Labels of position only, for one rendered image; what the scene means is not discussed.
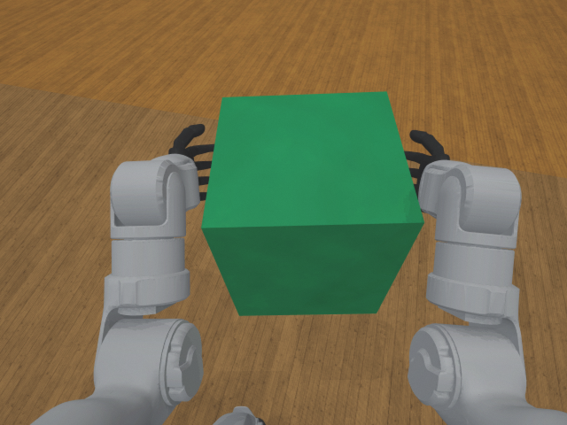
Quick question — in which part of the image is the left robot shin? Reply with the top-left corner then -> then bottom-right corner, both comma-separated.
233,406 -> 256,418

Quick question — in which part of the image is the right robot forearm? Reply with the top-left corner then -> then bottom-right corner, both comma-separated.
418,160 -> 526,391

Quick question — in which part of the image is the carton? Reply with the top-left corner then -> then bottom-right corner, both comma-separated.
201,91 -> 424,316

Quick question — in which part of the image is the robot left upper arm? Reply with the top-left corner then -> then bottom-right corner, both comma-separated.
30,319 -> 204,425

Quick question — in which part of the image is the left robot hand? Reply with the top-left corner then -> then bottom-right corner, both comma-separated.
168,124 -> 214,201

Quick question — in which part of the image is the right robot hand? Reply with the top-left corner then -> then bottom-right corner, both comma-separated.
404,130 -> 450,212

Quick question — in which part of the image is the robot right upper arm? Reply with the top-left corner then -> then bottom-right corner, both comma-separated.
408,323 -> 567,425

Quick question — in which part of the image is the left robot forearm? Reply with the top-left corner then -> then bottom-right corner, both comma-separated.
94,154 -> 200,385

